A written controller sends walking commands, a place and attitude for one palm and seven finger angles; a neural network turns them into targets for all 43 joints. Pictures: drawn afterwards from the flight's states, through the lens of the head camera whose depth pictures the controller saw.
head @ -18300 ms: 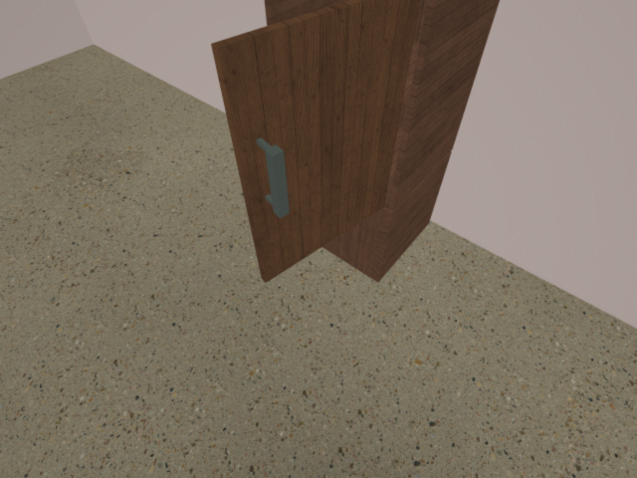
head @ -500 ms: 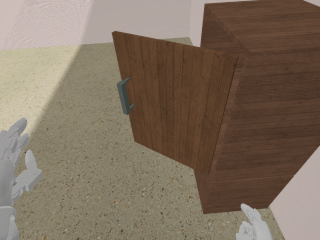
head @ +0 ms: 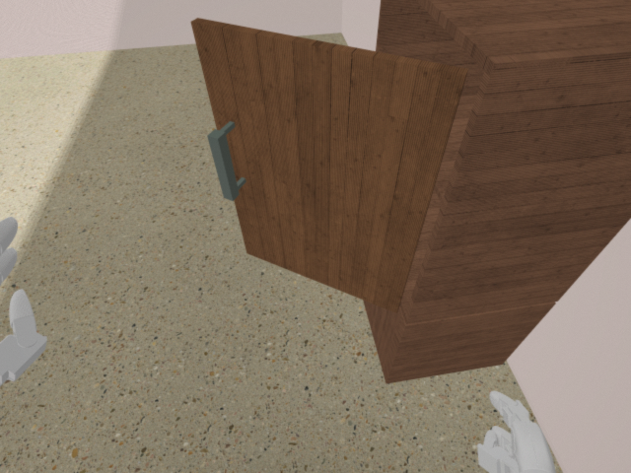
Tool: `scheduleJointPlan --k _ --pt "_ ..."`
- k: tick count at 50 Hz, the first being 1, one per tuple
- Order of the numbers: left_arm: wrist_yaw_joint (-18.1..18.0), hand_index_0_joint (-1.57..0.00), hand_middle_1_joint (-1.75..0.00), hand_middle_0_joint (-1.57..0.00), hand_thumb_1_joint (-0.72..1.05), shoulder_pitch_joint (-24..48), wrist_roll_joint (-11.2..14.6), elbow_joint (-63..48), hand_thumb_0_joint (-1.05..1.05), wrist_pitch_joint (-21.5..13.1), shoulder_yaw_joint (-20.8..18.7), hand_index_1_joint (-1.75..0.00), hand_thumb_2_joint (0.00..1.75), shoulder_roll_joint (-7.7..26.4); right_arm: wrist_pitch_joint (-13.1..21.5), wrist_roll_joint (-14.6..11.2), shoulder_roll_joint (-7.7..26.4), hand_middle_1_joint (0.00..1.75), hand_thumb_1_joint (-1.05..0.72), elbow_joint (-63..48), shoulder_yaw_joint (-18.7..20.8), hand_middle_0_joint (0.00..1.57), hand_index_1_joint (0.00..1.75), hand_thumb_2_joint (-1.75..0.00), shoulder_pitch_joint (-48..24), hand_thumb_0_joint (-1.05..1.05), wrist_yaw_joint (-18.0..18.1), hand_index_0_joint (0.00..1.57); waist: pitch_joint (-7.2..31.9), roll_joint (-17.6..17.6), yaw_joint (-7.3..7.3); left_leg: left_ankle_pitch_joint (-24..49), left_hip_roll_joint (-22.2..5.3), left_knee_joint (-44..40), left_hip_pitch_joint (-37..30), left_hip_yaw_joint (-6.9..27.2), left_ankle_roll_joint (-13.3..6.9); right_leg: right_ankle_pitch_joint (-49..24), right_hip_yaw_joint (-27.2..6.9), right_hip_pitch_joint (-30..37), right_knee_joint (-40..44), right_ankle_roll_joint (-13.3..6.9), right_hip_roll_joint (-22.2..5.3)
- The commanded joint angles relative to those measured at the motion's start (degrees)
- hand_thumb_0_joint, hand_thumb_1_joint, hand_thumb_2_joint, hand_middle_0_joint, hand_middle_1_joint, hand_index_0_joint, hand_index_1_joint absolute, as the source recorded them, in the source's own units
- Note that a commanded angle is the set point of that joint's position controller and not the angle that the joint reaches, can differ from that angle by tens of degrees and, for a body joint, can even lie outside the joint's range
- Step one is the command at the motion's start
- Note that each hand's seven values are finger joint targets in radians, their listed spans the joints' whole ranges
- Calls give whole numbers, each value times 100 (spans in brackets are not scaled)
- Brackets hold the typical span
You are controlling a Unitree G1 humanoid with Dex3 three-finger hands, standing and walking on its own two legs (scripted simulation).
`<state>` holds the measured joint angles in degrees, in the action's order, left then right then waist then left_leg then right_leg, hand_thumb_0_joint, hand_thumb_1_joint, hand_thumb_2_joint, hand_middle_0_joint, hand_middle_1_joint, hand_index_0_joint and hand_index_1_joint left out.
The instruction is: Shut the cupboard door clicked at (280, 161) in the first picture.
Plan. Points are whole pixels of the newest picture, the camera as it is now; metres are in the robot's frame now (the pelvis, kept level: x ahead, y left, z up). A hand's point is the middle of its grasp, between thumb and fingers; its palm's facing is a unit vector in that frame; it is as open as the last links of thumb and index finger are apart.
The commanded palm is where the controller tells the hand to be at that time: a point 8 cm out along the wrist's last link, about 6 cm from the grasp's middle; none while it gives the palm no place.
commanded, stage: step back with the hand held close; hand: left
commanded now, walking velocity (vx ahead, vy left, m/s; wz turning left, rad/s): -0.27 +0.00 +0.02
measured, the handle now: (230, 161) +0.66 +0.21 +0.00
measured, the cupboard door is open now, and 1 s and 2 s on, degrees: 55 55 55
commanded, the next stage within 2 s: stop stepping back and stand still in 1.42 s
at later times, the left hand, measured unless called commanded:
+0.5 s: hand out of the picture +0.13 +0.27 +0.16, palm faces +0.49 -0.77 -0.41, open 7.4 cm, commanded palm +0.06 +0.30 +0.18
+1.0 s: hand out of the picture +0.06 +0.26 +0.17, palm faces +0.47 -0.77 -0.43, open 7.4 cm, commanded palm -0.01 +0.31 +0.18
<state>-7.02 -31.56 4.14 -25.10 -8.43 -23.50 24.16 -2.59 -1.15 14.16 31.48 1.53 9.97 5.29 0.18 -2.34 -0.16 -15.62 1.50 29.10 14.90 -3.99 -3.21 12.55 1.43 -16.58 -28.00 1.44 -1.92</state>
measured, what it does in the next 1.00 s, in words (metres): shifts its weight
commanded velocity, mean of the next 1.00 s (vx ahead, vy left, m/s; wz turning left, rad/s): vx -0.35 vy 0.00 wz -0.02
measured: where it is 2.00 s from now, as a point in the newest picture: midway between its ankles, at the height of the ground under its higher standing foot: outside the picture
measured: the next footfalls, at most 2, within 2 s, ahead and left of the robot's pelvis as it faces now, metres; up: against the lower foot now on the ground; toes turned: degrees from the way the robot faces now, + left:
right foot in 1.26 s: -0.22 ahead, -0.16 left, +0.00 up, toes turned +6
left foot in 1.74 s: -0.22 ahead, +0.14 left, +0.00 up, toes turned -2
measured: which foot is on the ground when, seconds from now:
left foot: down 0.00-1.00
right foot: down 0.00-1.00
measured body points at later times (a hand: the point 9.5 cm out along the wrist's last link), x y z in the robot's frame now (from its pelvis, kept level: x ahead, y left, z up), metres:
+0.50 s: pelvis -0.07 +0.00 -0.02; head -0.07 +0.01 +0.43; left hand +0.10 +0.31 +0.19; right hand +0.09 -0.24 -0.10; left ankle -0.01 +0.08 -0.73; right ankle +0.02 -0.14 -0.74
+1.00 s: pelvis -0.13 -0.01 -0.01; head -0.12 +0.02 +0.43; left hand +0.03 +0.30 +0.19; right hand +0.06 -0.24 -0.08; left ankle -0.01 +0.08 -0.73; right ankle -0.03 -0.14 -0.74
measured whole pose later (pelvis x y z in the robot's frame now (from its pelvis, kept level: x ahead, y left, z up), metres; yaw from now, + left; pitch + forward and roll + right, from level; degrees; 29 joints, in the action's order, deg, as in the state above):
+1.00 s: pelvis -0.13 -0.01 -0.01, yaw +5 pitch +1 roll -2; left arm -9.2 -30.5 1.7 -31.0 -16.2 -24.4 24.7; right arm 2.7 0.1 12.3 34.7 1.3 10.8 3.6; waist 0.4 1.3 -1.6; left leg -16.5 1.4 36.9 30.2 -0.7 -1.6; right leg 9.7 -2.0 -24.1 -32.1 1.6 1.1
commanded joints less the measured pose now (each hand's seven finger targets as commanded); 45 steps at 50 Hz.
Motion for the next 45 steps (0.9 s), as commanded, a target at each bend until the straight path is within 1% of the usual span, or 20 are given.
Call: scheduleJointPlan --k 1,4,5,9,10,14,17,20,21,23,26,29,31,32,34,37,40,42,44,45 --pt "-175 -20 -30 -20 90 -49 -12 -1193 0 -342 -822 -30 90 1005 297 1 637 30 -90 -999 171 20 30 -90 -466 0 86 20 1023 -69 50 1667 -750 -560 742 739 89 -2200 -333 1299 -398 -146 -193" --pt "-200 -20 -30 -20 90 75 -63 -1240 0 -397 -838 -30 90 979 351 2 687 30 -90 -1019 165 20 30 -90 -447 0 92 20 721 -272 52 375 -880 -918 1558 928 -75 -1447 -338 1475 -571 -81 -24" --pt "-206 -20 -30 -20 90 163 -103 -1291 0 -433 -997 -30 90 1131 388 23 724 30 -90 -1014 178 20 30 -90 -506 0 109 20 665 -336 80 -157 -915 -1055 1877 994 -140 -1322 -341 1647 -643 -57 38" --pt "-220 -20 -30 -20 90 394 -189 -1262 0 -563 -873 -30 90 912 514 15 727 30 -90 -1005 162 20 30 -90 -361 0 96 20 352 -451 17 -1751 -1016 -1315 2874 1185 -285 -912 -356 1917 -979 -51 113" --pt "-219 -20 -30 -20 90 506 -234 -1336 0 -599 -996 -30 90 1050 559 43 765 30 -90 -990 168 20 30 -90 -396 0 100 20 347 -518 35 -2027 -1061 -1400 3046 1265 -325 -816 -351 2002 -1070 -33 161" --pt "-223 -20 -30 -20 90 711 -294 -1373 0 -687 -845 -30 90 851 694 62 750 30 -90 -944 166 20 30 -90 -272 0 70 20 296 -425 2 -2442 -1098 -1251 3359 1285 -365 -593 -398 2016 -1260 -51 163" --pt "-229 -20 -30 -20 90 825 -337 -1381 0 -762 -828 -30 90 838 780 80 744 30 -90 -893 171 20 30 -90 -215 0 46 20 259 -201 -14 -2584 -936 -929 3358 1184 -310 -195 -615 1783 -1017 -112 55" --pt "-264 -20 -30 -20 90 810 -344 -1394 0 -826 -987 -30 90 1042 841 112 740 30 -90 -818 197 20 30 -90 -182 0 8 20 222 213 -21 -2356 -615 -314 2811 1014 -166 563 -1128 983 -233 -299 -267" --pt "-266 -20 -30 -20 90 844 -312 -1489 0 -848 -793 -30 90 885 853 109 639 30 -90 -811 144 20 30 -90 -183 0 -11 20 174 290 -49 -2092 -522 -139 2537 959 -87 760 -1186 617 -20 -371 -405" --pt "-312 -20 -30 -20 90 723 -289 -1462 0 -896 -869 -30 90 979 870 138 632 30 -90 -741 129 20 30 -90 -178 0 -35 20 186 231 -58 -1876 -493 -100 2214 964 -44 978 -1191 232 190 -406 -443" --pt "-341 -20 -30 -20 90 531 -290 -1462 0 -987 -962 -30 90 1005 886 130 645 30 -90 -720 126 20 30 -90 -199 0 -21 20 315 -23 -50 -1988 -689 -602 2512 1176 -113 703 -802 659 -157 -268 -175" --pt "-332 -20 -30 -20 90 378 -335 -1469 0 -1073 -1145 -30 90 1003 965 100 741 30 -90 -739 183 20 30 -90 -254 0 5 20 574 -787 2 -2582 -1279 -1486 3566 1699 -387 -348 -344 1950 -1518 -56 397" --pt "-267 -20 -30 -20 90 270 -359 -1429 0 -1126 -1238 -30 90 1045 1033 111 728 30 -90 -761 232 20 30 -90 -320 0 8 20 602 -814 35 -2722 -1553 -1619 3901 1918 -507 -512 -362 2340 -1881 11 606" --pt "-249 -20 -30 -20 90 175 -330 -1340 0 -1135 -1278 -30 90 1075 1044 108 730 30 -90 -762 252 20 30 -90 -278 0 10 20 474 -639 12 -2390 -1499 -1423 3765 1878 -493 -729 -440 2168 -1735 -35 597" --pt "-190 -20 -30 -20 90 240 -312 -1398 0 -1161 -1196 -30 90 987 1073 132 739 30 -90 -686 247 20 30 -90 -268 0 -13 20 496 -466 5 -2126 -1303 -1109 3649 1608 -420 -868 -661 2056 -1560 -86 527" --pt "-175 -20 -30 -20 90 333 -256 -1520 0 -1166 -1015 -30 90 916 1135 127 667 30 -90 -565 241 20 30 -90 -213 0 -32 20 816 -262 -39 -1385 -983 -646 2776 1267 -221 -1307 -1021 1500 -1109 -196 258" --pt "-215 -20 -30 -20 90 456 -285 -1666 0 -1143 -1092 -30 90 1137 1111 135 626 30 -90 -545 264 20 30 -90 -211 0 -42 20 807 136 -63 -1756 -596 50 2309 916 -28 -335 -1751 699 -216 -395 -245" --pt "-266 -20 -30 -20 90 438 -241 -1614 0 -1098 -975 -30 90 1134 1036 160 470 30 -90 -516 214 20 30 -90 -202 0 -87 20 653 662 -86 -1218 -310 612 1602 722 192 392 -2109 -278 559 -620 -723" --pt "-346 -20 -30 -20 90 393 -209 -1492 0 -1038 -948 -30 90 1205 908 152 385 30 -90 -444 204 20 30 -90 -189 0 -122 20 681 1034 -124 -721 -112 1183 779 528 318 813 -2087 -1052 1117 -748 -1048" --pt "-391 -20 -30 -20 90 416 -214 -1532 0 -1034 -1014 -30 90 1283 865 147 418 30 -90 -410 247 20 30 -90 -171 0 -122 20 702 936 -159 -581 -87 1283 473 527 320 712 -2022 -1291 1217 -792 -1097"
